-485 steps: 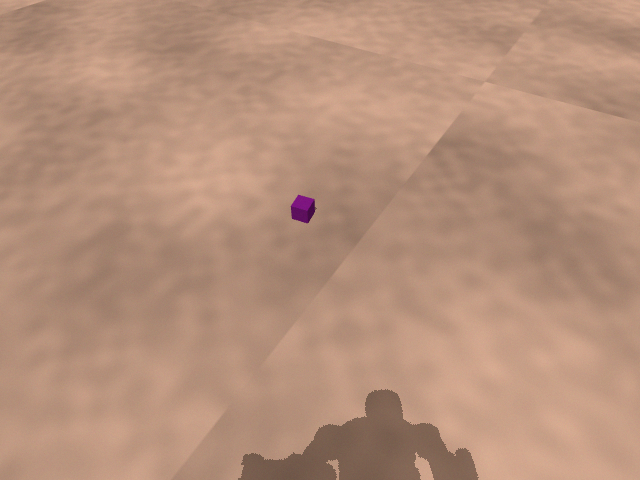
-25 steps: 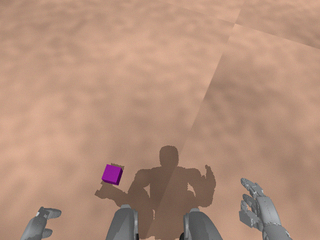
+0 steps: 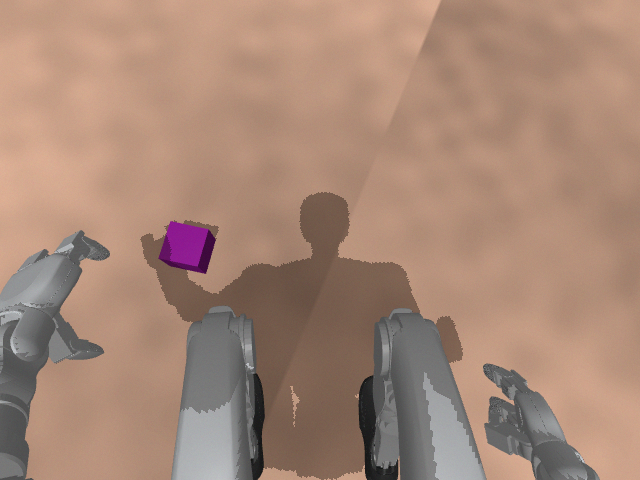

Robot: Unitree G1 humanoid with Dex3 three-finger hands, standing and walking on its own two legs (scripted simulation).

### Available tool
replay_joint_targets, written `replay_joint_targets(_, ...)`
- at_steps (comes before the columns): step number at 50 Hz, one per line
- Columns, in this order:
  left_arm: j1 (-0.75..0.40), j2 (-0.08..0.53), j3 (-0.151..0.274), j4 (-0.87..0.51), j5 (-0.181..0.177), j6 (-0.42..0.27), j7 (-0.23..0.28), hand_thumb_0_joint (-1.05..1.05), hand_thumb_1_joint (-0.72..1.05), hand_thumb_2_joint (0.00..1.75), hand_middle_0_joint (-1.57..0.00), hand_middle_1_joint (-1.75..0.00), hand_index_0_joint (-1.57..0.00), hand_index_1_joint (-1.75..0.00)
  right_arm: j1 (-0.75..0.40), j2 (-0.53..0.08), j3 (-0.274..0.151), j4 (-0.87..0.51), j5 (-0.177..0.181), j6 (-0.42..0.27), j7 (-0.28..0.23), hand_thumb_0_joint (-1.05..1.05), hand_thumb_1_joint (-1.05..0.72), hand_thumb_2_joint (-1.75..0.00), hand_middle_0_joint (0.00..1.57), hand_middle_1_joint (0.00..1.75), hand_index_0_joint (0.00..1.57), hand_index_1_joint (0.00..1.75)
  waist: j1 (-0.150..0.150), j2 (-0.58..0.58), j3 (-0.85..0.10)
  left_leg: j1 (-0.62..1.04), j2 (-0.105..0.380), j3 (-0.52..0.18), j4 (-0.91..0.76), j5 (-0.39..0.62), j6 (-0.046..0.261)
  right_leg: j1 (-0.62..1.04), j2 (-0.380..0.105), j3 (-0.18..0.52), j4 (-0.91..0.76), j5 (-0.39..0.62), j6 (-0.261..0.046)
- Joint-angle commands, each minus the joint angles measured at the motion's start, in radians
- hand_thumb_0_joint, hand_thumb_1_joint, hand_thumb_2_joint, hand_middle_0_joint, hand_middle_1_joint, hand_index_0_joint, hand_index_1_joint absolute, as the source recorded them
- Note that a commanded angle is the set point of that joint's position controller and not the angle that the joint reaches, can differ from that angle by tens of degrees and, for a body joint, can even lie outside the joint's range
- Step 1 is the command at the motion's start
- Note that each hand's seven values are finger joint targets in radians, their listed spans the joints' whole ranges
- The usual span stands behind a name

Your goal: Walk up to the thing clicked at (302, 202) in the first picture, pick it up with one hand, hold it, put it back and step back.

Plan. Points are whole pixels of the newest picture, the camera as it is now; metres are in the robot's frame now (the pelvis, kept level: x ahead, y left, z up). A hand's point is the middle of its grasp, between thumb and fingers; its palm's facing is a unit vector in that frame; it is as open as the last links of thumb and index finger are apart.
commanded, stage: rise first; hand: left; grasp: from above
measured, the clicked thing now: (188, 248) +0.46 +0.27 -0.41
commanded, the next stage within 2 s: approach in 1.44 s
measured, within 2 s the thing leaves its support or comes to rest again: neither
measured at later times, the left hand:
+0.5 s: hand (112, 278) +0.37 +0.33 -0.23, palm faces -0.52 -0.22 -0.83, open 13.9 cm
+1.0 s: hand (123, 268) +0.39 +0.33 -0.27, palm faces -0.51 -0.13 -0.85, open 14.1 cm
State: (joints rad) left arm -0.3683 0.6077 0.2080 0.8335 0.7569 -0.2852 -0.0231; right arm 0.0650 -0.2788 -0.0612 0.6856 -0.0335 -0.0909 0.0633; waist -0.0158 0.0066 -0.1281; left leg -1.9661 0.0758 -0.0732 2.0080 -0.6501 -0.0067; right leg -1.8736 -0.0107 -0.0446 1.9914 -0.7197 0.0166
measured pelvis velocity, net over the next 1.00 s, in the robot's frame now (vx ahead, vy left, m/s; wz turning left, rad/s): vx -0.01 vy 0.00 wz -0.08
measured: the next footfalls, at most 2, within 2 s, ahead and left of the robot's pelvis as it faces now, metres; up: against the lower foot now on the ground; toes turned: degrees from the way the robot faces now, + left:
none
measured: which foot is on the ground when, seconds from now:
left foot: down 0.00-1.00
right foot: down 0.00-1.00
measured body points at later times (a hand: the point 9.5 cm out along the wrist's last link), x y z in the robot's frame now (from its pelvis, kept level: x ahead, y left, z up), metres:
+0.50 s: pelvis -0.03 +0.00 -0.09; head +0.19 +0.05 +0.30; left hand +0.39 +0.34 -0.18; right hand +0.07 -0.29 -0.21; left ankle +0.08 +0.13 -0.42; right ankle +0.07 -0.13 -0.42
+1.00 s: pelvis -0.01 +0.00 -0.12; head +0.22 +0.07 +0.26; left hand +0.41 +0.34 -0.22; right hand +0.09 -0.28 -0.24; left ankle +0.08 +0.13 -0.42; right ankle +0.07 -0.13 -0.42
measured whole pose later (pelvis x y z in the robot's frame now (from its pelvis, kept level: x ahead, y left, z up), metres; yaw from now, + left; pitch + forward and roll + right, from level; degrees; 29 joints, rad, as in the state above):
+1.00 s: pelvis -0.01 +0.00 -0.12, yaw -5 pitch +31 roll -9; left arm -0.71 0.83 0.20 1.20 1.19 -0.49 0.21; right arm 0.04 -0.26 0.01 0.75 -0.15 0.05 0.14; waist -0.11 -0.04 -0.03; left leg -2.30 0.06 -0.17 2.39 -0.65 0.00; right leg -2.16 0.01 -0.09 2.33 -0.72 0.03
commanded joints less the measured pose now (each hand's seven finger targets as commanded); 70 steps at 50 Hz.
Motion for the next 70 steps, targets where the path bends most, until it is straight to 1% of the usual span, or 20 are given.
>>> replay_joint_targets(1,-0.219,0.35,0.099,-0.088,0.045,-0.073,0.038,0.0,-0.51,0.97,-0.09,-1.05,-0.11,-1.04,0.146,-0.199,-0.067,-0.06,-0.005,-0.008,-0.01,0.0,-0.91,-0.91,0.2,0.3,0.2,0.3,0.007,0.111,-0.66,0.495,-0.036,0.014,-0.174,0.159,0.034,0.195,0.035,-0.032,-0.194,0.202,-0.046)
replay_joint_targets(4,-0.273,0.388,0.108,-0.038,0.082,-0.1,0.054,0.0,-0.49,0.98,-0.08,-1.05,-0.09,-1.03,0.149,-0.205,-0.058,-0.053,-0.011,0.014,-0.006,0.0,-0.89,-0.9,0.2,0.3,0.2,0.3,-0.005,0.11,-0.632,0.45,-0.035,0.001,-0.152,0.094,0.034,0.136,0.038,-0.048,-0.158,0.152,-0.047)
replay_joint_targets(9,-0.36,0.417,0.09,0.037,0.138,-0.137,0.08,0.0,-0.47,1.0,-0.05,-1.01,-0.06,-1.0,0.158,-0.213,-0.044,-0.033,-0.025,0.035,0.002,0.0,-0.84,-0.89,0.2,0.3,0.2,0.3,-0.025,0.144,-0.577,0.377,-0.034,-0.01,-0.113,0.017,0.033,0.051,0.039,-0.066,-0.103,0.099,-0.048)
replay_joint_targets(11,-0.377,0.451,0.106,0.071,0.163,-0.149,0.095,0.0,-0.45,1.0,-0.05,-0.99,-0.06,-0.98,0.157,-0.217,-0.038,-0.023,-0.033,0.043,0.007,0.0,-0.83,-0.89,0.2,0.3,0.2,0.3,-0.015,0.169,-0.567,0.367,-0.034,-0.015,-0.096,0.024,0.031,0.028,0.038,-0.072,-0.068,0.107,-0.049)
replay_joint_targets(15,-0.439,0.464,0.088,0.127,0.207,-0.173,0.118,0.0,-0.47,1.01,-0.05,-0.98,-0.06,-0.97,0.16,-0.221,-0.032,-0.014,-0.046,0.053,0.015,0.0,-0.85,-0.89,0.2,0.3,0.2,0.3,-0.043,0.171,-0.544,0.313,-0.04,-0.01,-0.048,0.002,0.033,-0.018,0.038,-0.078,-0.045,0.085,-0.05)
replay_joint_targets(19,-0.465,0.491,0.082,0.186,0.248,-0.192,0.14,0.0,-0.47,1.0,-0.06,-0.96,-0.07,-0.95,0.166,-0.218,-0.021,0.0,-0.063,0.061,0.021,0.0,-0.86,-0.89,0.2,0.3,0.2,0.3,-0.049,0.126,-0.546,0.243,-0.051,0.027,0.022,0.042,0.04,0.015,0.043,-0.068,-0.058,0.093,-0.045)
replay_joint_targets(23,-0.517,0.534,0.091,0.192,0.29,-0.21,0.163,0.0,-0.48,0.99,-0.06,-0.97,-0.07,-0.95,0.167,-0.23,-0.018,0.016,-0.079,0.069,0.029,0.0,-0.87,-0.9,0.2,0.3,0.2,0.3,-0.053,0.163,-0.57,0.259,-0.048,0.018,0.057,0.066,0.036,-0.009,0.046,-0.079,-0.014,0.117,-0.047)
replay_joint_targets(30,-0.553,0.523,0.07,0.217,0.342,-0.223,0.205,0.0,-0.5,1.01,-0.06,-0.93,-0.06,-0.93,0.153,-0.236,-0.015,0.029,-0.101,0.088,0.039,0.0,-0.88,-0.9,0.2,0.3,0.2,0.3,-0.067,0.216,-0.544,0.263,-0.044,-0.004,0.078,0.052,0.03,-0.083,0.05,-0.101,0.038,0.112,-0.051)
replay_joint_targets(36,-0.582,0.534,0.062,0.204,0.363,-0.224,0.236,0.0,-0.5,1.0,-0.07,-0.93,-0.07,-0.93,0.139,-0.236,-0.016,0.031,-0.11,0.104,0.046,0.0,-0.9,-0.9,0.2,0.3,0.2,0.3,-0.075,0.232,-0.561,0.265,-0.044,-0.004,0.11,0.078,0.028,-0.094,0.052,-0.103,0.057,0.137,-0.05)
replay_joint_targets(38,-0.56,0.539,0.068,0.219,0.379,-0.219,0.246,0.0,-0.5,0.99,-0.07,-0.93,-0.07,-0.93,0.141,-0.231,-0.014,0.038,-0.112,0.111,0.049,0.0,-0.91,-0.91,0.2,0.3,0.2,0.3,-0.063,0.233,-0.577,0.273,-0.045,0.001,0.123,0.119,0.031,-0.084,0.056,-0.101,0.063,0.16,-0.05)
replay_joint_targets(43,-0.571,0.526,0.051,0.244,0.396,-0.217,0.261,0.0,-0.49,0.98,-0.08,-0.93,-0.08,-0.92,0.136,-0.231,-0.011,0.041,-0.114,0.125,0.054,0.0,-0.91,-0.91,0.2,0.3,0.2,0.3,-0.078,0.245,-0.549,0.275,-0.04,-0.019,0.12,0.11,0.029,-0.121,0.056,-0.111,0.091,0.156,-0.053)
replay_joint_targets(44,-0.571,0.531,0.061,0.238,0.393,-0.218,0.263,0.0,-0.51,1.0,-0.07,-0.93,-0.07,-0.93,0.134,-0.234,-0.011,0.038,-0.115,0.127,0.054,0.0,-0.91,-0.91,0.2,0.3,0.2,0.3,-0.076,0.24,-0.55,0.281,-0.038,-0.024,0.123,0.114,0.029,-0.123,0.054,-0.112,0.094,0.157,-0.051)
replay_joint_targets(45,-0.577,0.514,0.044,0.232,0.396,-0.219,0.262,0.0,-0.5,0.99,-0.07,-0.93,-0.07,-0.93,0.137,-0.229,-0.009,0.038,-0.115,0.129,0.056,0.0,-0.91,-0.91,0.2,0.3,0.2,0.3,-0.081,0.247,-0.549,0.272,-0.039,-0.02,0.129,0.123,0.031,-0.117,0.057,-0.11,0.092,0.165,-0.051)
replay_joint_targets(50,-0.563,0.536,0.06,0.233,0.402,-0.223,0.272,0.0,-0.48,0.96,-0.1,-0.92,-0.1,-0.91,0.136,-0.231,-0.009,0.038,-0.122,0.141,0.06,0.0,-0.92,-0.91,0.2,0.3,0.2,0.3,-0.079,0.235,-0.584,0.284,-0.037,-0.011,0.156,0.184,0.034,-0.086,0.061,-0.106,0.095,0.21,-0.047)
replay_joint_targets(54,-0.571,0.563,0.074,0.24,0.408,-0.23,0.28,0.0,-0.45,0.93,-0.13,-0.9,-0.13,-0.89,0.132,-0.223,-0.001,0.039,-0.127,0.145,0.059,0.0,-0.92,-0.91,0.2,0.3,0.2,0.3,-0.075,0.219,-0.566,0.234,-0.04,-0.001,0.171,0.166,0.038,-0.068,0.065,-0.098,0.088,0.202,-0.047)
replay_joint_targets(56,-0.563,0.541,0.066,0.245,0.41,-0.23,0.281,0.0,-0.45,0.94,-0.12,-0.9,-0.13,-0.89,0.13,-0.224,-0.003,0.04,-0.125,0.147,0.059,0.0,-0.92,-0.91,0.2,0.3,0.2,0.3,-0.079,0.227,-0.557,0.249,-0.037,-0.012,0.161,0.146,0.035,-0.094,0.064,-0.104,0.099,0.177,-0.051)
replay_joint_targets(59,-0.591,0.55,0.064,0.234,0.412,-0.238,0.287,0.0,-0.44,0.93,-0.12,-0.91,-0.13,-0.89,0.123,-0.229,-0.002,0.036,-0.128,0.148,0.059,0.0,-0.92,-0.91,0.2,0.3,0.2,0.3,-0.086,0.235,-0.559,0.241,-0.036,-0.012,0.168,0.133,0.033,-0.096,0.066,-0.108,0.101,0.172,-0.048)
replay_joint_targets(62,-0.563,0.547,0.067,0.261,0.419,-0.239,0.295,0.0,-0.44,0.93,-0.14,-0.89,-0.14,-0.88,0.121,-0.226,-0.001,0.042,-0.126,0.152,0.058,0.0,-0.92,-0.91,0.2,0.3,0.2,0.3,-0.079,0.218,-0.543,0.228,-0.039,-0.011,0.172,0.132,0.036,-0.102,0.066,-0.102,0.099,0.167,-0.05)
replay_joint_targets(64,-0.585,0.538,0.055,0.259,0.428,-0.243,0.296,0.0,-0.42,0.92,-0.15,-0.88,-0.15,-0.87,0.122,-0.229,0.001,0.042,-0.131,0.151,0.06,0.0,-0.92,-0.91,0.2,0.3,0.2,0.3,-0.093,0.242,-0.546,0.241,-0.038,-0.017,0.173,0.14,0.034,-0.114,0.066,-0.107,0.109,0.173,-0.05)
replay_joint_targets(70,-0.593,0.561,0.065,0.268,0.443,-0.25,0.31,0.0,-0.4,0.89,-0.17,-0.87,-0.18,-0.87,0.119,-0.229,0.003,0.048,-0.133,0.154,0.06,0.0,-0.93,-0.91,0.2,0.3,0.2,0.3,-0.084,0.246,-0.555,0.239,-0.039,-0.014,0.182,0.141,0.033,-0.119,0.069,-0.107,0.116,0.172,-0.051)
